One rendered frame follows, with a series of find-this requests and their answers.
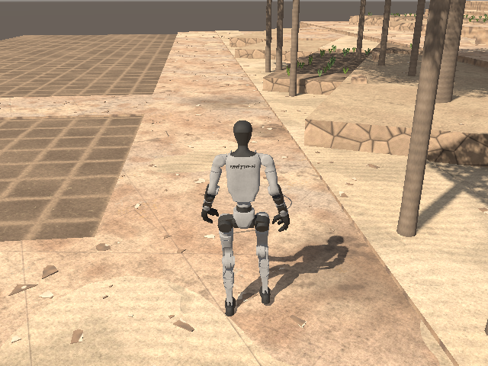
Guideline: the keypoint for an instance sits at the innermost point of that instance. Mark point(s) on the right robot shin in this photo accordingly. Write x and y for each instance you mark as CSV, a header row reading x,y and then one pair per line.
x,y
263,264

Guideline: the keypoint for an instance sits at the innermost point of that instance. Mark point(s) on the robot left thigh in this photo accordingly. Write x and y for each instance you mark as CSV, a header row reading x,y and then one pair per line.
x,y
225,225

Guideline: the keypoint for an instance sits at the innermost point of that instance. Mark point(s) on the right robot hand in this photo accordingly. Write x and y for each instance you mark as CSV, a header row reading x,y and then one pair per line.
x,y
285,220

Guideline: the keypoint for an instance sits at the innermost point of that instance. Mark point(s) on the right robot upper arm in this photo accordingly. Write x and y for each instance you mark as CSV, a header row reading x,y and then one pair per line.
x,y
271,174

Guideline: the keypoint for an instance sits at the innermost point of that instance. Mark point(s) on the left robot upper arm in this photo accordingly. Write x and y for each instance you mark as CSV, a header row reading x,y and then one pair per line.
x,y
215,173

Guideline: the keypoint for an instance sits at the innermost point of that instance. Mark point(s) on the robot right forearm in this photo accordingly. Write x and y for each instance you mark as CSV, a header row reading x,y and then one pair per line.
x,y
280,204

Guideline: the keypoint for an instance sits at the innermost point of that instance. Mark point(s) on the left robot hand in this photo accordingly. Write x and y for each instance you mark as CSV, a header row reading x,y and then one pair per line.
x,y
211,212

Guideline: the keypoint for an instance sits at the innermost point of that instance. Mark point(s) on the robot left forearm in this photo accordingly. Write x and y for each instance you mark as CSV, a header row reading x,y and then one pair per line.
x,y
208,200

